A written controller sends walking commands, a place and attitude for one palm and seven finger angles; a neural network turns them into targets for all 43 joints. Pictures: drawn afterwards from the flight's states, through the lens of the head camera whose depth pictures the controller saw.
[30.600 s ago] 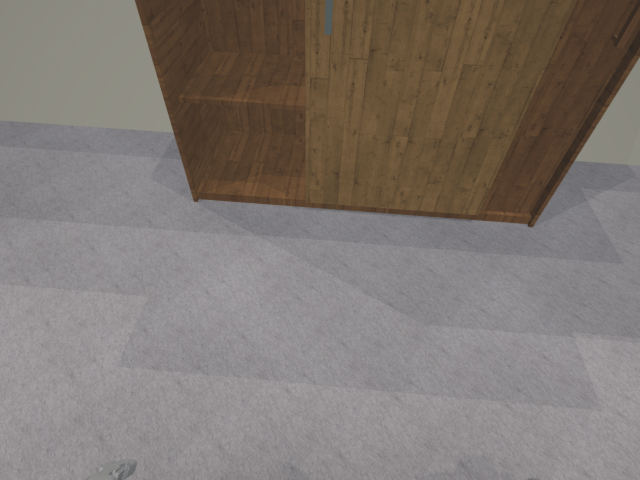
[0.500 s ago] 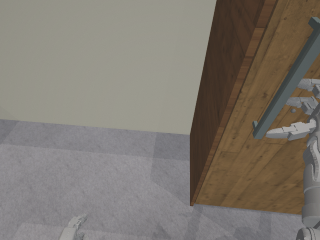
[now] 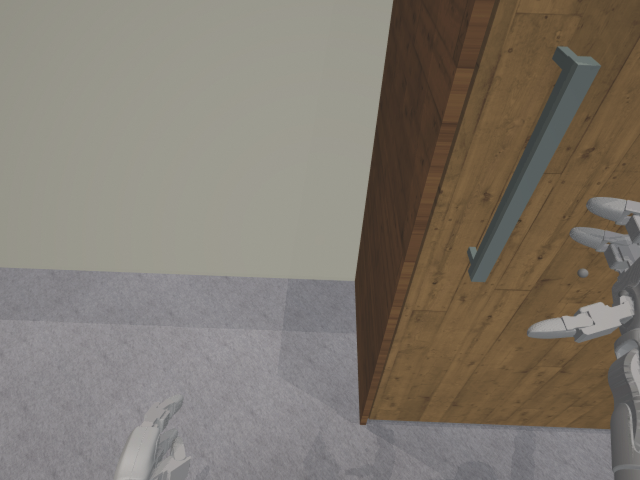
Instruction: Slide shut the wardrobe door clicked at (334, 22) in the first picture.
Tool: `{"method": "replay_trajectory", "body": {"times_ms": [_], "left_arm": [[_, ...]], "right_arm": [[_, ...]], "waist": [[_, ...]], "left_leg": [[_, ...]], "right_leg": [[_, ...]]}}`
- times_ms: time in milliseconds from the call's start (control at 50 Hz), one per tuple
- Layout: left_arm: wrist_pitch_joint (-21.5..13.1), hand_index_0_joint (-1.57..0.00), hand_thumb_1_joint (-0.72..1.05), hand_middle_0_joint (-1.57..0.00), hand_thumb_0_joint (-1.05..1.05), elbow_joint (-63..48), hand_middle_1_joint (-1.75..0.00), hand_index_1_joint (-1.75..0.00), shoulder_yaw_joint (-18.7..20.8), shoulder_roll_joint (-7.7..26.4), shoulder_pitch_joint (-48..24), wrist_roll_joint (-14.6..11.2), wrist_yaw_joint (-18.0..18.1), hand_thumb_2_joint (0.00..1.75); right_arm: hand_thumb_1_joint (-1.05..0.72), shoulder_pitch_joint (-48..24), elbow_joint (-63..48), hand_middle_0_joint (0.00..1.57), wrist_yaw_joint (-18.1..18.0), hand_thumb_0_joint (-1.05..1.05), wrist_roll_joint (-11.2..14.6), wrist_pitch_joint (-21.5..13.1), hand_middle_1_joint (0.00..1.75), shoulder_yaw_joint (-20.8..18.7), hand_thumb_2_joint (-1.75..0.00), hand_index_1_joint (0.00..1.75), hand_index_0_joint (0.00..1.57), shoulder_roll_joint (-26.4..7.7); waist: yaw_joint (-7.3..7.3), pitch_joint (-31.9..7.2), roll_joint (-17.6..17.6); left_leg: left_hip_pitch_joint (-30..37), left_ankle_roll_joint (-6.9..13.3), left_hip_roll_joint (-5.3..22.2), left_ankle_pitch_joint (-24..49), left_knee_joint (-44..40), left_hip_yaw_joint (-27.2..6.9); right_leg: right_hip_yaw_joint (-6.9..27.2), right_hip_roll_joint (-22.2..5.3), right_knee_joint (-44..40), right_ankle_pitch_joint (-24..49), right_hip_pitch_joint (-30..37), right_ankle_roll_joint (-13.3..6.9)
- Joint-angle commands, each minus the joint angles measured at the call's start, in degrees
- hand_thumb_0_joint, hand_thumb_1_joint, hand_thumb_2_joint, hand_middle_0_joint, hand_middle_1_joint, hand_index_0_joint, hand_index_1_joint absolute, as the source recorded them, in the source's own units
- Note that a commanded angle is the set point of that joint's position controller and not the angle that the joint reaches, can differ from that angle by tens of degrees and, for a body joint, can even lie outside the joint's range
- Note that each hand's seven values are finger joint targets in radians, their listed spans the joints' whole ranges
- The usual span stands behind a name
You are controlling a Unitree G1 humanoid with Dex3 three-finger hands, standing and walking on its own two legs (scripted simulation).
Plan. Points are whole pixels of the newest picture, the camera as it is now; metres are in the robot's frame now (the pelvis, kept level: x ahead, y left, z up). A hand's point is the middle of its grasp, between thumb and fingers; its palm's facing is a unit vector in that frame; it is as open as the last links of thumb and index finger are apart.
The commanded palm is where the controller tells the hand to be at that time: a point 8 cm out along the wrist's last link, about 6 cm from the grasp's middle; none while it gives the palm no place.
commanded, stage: slip the hand off the handle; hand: right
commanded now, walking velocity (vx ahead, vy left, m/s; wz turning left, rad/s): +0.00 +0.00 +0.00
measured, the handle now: (512, 185) +0.42 -0.22 +0.19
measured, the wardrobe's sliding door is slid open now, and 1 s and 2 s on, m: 0.00 0.00 0.00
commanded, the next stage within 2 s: draw the hand back to the body in 0.20 s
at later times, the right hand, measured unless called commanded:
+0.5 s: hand (594, 309) +0.26 -0.26 +0.16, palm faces +0.09 +0.99 -0.08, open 14.7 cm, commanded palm +0.21 -0.31 +0.17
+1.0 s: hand (630, 350) +0.21 -0.27 +0.16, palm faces +0.41 +0.88 -0.24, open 13.7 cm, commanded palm +0.16 -0.30 +0.18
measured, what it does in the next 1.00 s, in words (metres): stands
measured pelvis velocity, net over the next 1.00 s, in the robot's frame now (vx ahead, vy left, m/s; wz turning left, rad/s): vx -0.01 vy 0.01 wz -0.03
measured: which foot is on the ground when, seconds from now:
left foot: down 0.00-1.00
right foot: down 0.00-1.00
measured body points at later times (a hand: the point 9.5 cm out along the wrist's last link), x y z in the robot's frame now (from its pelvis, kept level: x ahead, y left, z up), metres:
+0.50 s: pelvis +0.00 +0.01 +0.01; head -0.02 +0.02 +0.46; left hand +0.19 +0.23 -0.07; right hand +0.25 -0.31 +0.16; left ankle +0.01 +0.11 -0.73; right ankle +0.01 -0.07 -0.73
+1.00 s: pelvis -0.01 +0.01 +0.01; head -0.03 +0.01 +0.46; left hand +0.19 +0.22 -0.05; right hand +0.19 -0.31 +0.18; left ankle +0.01 +0.11 -0.73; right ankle +0.01 -0.07 -0.73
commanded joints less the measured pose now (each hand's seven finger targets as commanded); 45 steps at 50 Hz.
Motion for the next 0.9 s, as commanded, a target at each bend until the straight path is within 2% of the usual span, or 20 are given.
{"method": "replay_trajectory", "body": {"times_ms": [0,40,80,180,200,300,320,340,360,440,500,560,580,640,720,800,820,840,860,880], "left_arm": [[-3.28,-0.20,0.90,-0.20,0.00,-8.43,-0.30,-0.30,2.49,8.13,-5.06,-0.72,0.89,0.90],[-3.71,-0.20,0.90,-0.20,0.00,-8.67,-0.30,-0.30,2.21,7.77,-5.66,-0.85,1.31,0.90],[-3.99,-0.20,0.90,-0.20,0.00,-8.43,-0.30,-0.30,2.03,7.64,-5.57,-0.62,1.54,0.90],[-4.20,-0.20,0.90,-0.20,0.00,-8.30,-0.30,-0.30,1.64,7.32,-5.83,0.03,1.36,0.90],[-4.25,-0.20,0.90,-0.20,0.00,-8.43,-0.30,-0.30,1.44,7.04,-6.41,-0.05,1.29,0.90],[-3.94,-0.20,0.90,-0.20,0.00,-7.88,-0.30,-0.30,1.29,6.71,-7.26,-0.07,1.62,0.90],[-4.11,-0.20,0.90,-0.20,0.00,-7.48,-0.30,-0.30,0.77,8.19,-6.66,-1.28,2.20,0.90],[-4.22,-0.20,0.90,-0.20,0.00,-8.49,-0.30,-0.30,0.53,8.12,-7.79,-2.16,2.95,0.90],[-4.30,-0.20,0.90,-0.20,0.00,-8.96,-0.30,-0.30,0.30,7.99,-8.78,-2.25,3.60,0.90],[-5.49,-0.20,0.90,-0.20,0.00,-10.57,-0.30,-0.30,-0.39,8.07,-10.16,-2.79,3.68,0.90],[-6.33,-0.20,0.90,-0.20,0.00,-11.52,-0.30,-0.30,-0.43,7.52,-10.28,-2.57,2.23,0.90],[-6.68,-0.20,0.90,-0.20,0.00,-11.81,-0.30,-0.30,0.36,8.13,-9.68,-2.74,1.17,0.90],[-6.70,-0.20,0.90,-0.20,0.00,-11.78,-0.30,-0.30,0.41,8.20,-9.89,-2.74,0.82,0.90],[-7.04,-0.20,0.90,-0.20,0.00,-12.25,-0.30,-0.30,1.09,8.65,-9.83,-2.96,0.76,0.90],[-7.98,-0.20,0.90,-0.20,0.00,-12.43,-0.30,-0.30,0.87,8.07,-10.36,-2.83,1.28,0.90],[-9.36,-0.20,0.90,-0.20,0.00,-11.19,-0.30,-0.30,0.54,7.83,-10.04,-2.41,1.83,0.90],[-9.04,-0.20,0.90,-0.20,0.00,-10.74,-0.30,-0.30,2.00,7.79,-10.53,0.47,0.74,0.90],[-9.02,-0.20,0.90,-0.20,0.00,-9.48,-0.30,-0.30,1.92,7.41,-10.69,0.63,0.32,0.90],[-8.58,-0.20,0.90,-0.20,0.00,-9.52,-0.30,-0.30,1.86,7.33,-10.16,0.42,0.05,0.90],[-7.67,-0.20,0.90,-0.20,0.00,-9.09,-0.30,-0.30,2.21,7.36,-9.76,0.35,-0.30,0.90]], "right_arm": [[0.55,-13.34,-15.97,0.25,1.08,0.00,1.61,0.38,1.15,-1.54,-0.20,1.15,0.25,-10.27],[0.55,-14.49,-19.23,0.25,1.53,0.00,1.77,2.14,1.15,0.96,-0.20,1.15,0.25,-8.33],[0.55,-13.84,-21.50,0.25,1.50,0.00,1.55,2.97,1.15,1.20,-0.20,1.15,0.25,-8.24],[0.55,-8.15,-25.54,0.25,0.73,0.00,1.29,2.33,1.15,-1.83,-0.20,1.15,0.25,-10.69],[0.55,-9.36,-26.32,0.25,0.71,0.00,1.44,1.96,1.15,-0.95,-0.20,1.15,0.25,-9.63],[0.55,-9.33,-23.92,0.25,0.49,0.00,2.01,2.27,1.15,-4.81,-0.20,1.15,0.25,-12.57],[0.55,-6.14,-16.59,0.25,7.53,0.00,7.11,6.67,1.15,-2.19,-0.20,1.15,0.25,-11.46],[0.55,-10.01,-19.57,0.25,11.11,0.00,8.64,8.58,1.15,-4.44,-0.20,1.15,0.25,-15.09],[0.55,-12.71,-20.38,0.25,13.02,0.00,9.16,10.06,1.15,-5.63,-0.20,1.15,0.25,-17.31],[0.55,-8.54,-17.23,0.25,21.16,0.00,12.66,15.32,1.15,-9.44,-0.20,1.15,0.25,-20.23],[0.55,-4.16,-17.83,0.25,22.65,0.00,14.90,14.96,1.15,-12.13,-0.20,1.15,0.25,-19.73],[0.55,0.37,-16.46,0.25,21.36,0.00,15.39,14.66,1.15,-12.32,-0.20,1.15,0.25,-17.48],[0.55,0.90,-15.88,0.25,20.92,0.00,15.48,14.77,1.15,-11.65,-0.20,1.15,0.25,-16.33],[0.55,-0.02,-19.58,0.25,19.67,0.00,14.30,15.23,1.15,-9.85,-0.20,1.15,0.25,-15.45],[0.51,-4.20,-27.93,0.25,18.16,0.00,12.52,14.06,1.13,-8.10,-0.22,1.13,0.25,-16.31],[0.37,-3.41,-30.97,0.24,16.70,0.00,11.98,11.60,1.04,-10.23,-0.29,1.04,0.24,-18.51],[0.33,-2.16,-34.98,0.24,4.60,0.00,2.96,7.68,1.02,-11.83,-0.31,1.02,0.24,-22.14],[0.30,3.60,-30.31,0.24,-0.04,0.00,2.48,6.74,1.00,-7.11,-0.32,1.00,0.24,-13.35],[0.26,9.02,-27.97,0.24,-1.91,0.00,2.32,6.49,0.98,-5.44,-0.34,0.98,0.24,-9.95],[0.22,9.97,-29.08,0.24,-3.49,0.00,1.27,5.61,0.96,-5.44,-0.36,0.96,0.24,-10.18]], "waist": [[0.28,-8.79,-3.15],[0.56,-7.85,-5.17],[0.73,-7.66,-3.52],[-0.75,-9.57,-2.31],[-0.38,-9.77,-3.03],[-0.99,-8.38,-4.96],[0.75,-9.26,-4.28],[-0.27,-9.89,-4.68],[-0.33,-10.36,-5.10],[-1.19,-9.33,-3.55],[-1.95,-7.79,-2.88],[-1.63,-5.04,-0.47],[-1.67,-3.06,-0.67],[-0.87,-3.48,-2.15],[-0.34,-3.96,-6.36],[-0.55,-4.31,-5.82],[-2.67,2.03,-4.57],[-1.19,4.14,-3.45],[-1.22,5.35,-0.67],[-1.58,3.81,0.47]], "left_leg": [[-0.99,0.49,-0.70,9.60,-4.11,-0.92],[-2.02,0.50,-0.59,8.53,-4.17,-0.81],[-1.49,0.62,-0.72,9.10,-4.44,-0.65],[0.69,0.78,-0.80,10.05,-4.21,-0.49],[0.50,0.74,-0.72,10.31,-4.27,-0.54],[1.56,0.92,-0.48,9.40,-5.43,-0.98],[5.62,1.01,0.14,10.79,-6.71,-1.23],[6.92,0.92,0.27,11.57,-7.40,-1.41],[7.93,0.89,0.31,12.19,-7.64,-1.69],[10.12,0.75,0.61,15.69,-8.60,-2.01],[9.63,0.80,0.68,16.90,-8.37,-2.58],[6.44,0.36,0.65,11.70,-9.15,-2.84],[5.92,0.40,1.01,9.63,-9.66,-3.74],[4.10,0.19,1.02,6.25,-9.87,-3.50],[3.88,0.28,0.92,3.47,-10.49,-3.68],[5.16,0.44,0.38,3.25,-10.99,-2.52],[4.00,1.16,1.50,0.05,-15.11,-5.47],[2.81,1.25,2.58,-2.02,-15.73,-5.20],[2.24,1.13,2.63,-2.75,-15.35,-4.57],[4.20,1.20,2.43,-3.01,-15.91,-4.65]], "right_leg": [[8.20,-2.35,-6.09,14.21,10.02,3.25],[9.08,-2.30,-6.54,12.21,10.84,3.53],[9.39,-2.30,-6.47,12.86,11.19,3.51],[9.40,-1.95,-6.25,15.24,11.29,4.06],[9.28,-1.85,-6.26,15.44,11.78,4.10],[8.35,-1.38,-6.57,13.71,10.23,3.79],[8.71,-1.73,-7.88,12.68,11.14,3.69],[8.52,-1.49,-7.99,12.45,11.20,3.00],[8.26,-1.18,-7.68,12.73,11.28,2.44],[8.34,-0.95,-7.71,14.93,11.17,1.57],[8.34,-0.98,-6.94,15.81,10.50,1.90],[8.17,-1.34,-6.88,12.08,8.87,1.98],[8.17,-1.42,-6.69,10.66,7.75,2.20],[8.01,-1.62,-7.10,8.38,8.93,1.82],[8.18,-1.66,-7.69,6.47,10.44,1.46],[8.97,-1.66,-8.92,6.36,11.33,1.42],[8.11,-1.45,-9.28,3.63,6.77,2.07],[7.62,-1.43,-9.14,1.52,6.79,2.52],[8.05,-1.74,-9.52,0.00,7.06,2.61],[7.68,-1.88,-10.09,0.03,7.40,2.53]]}}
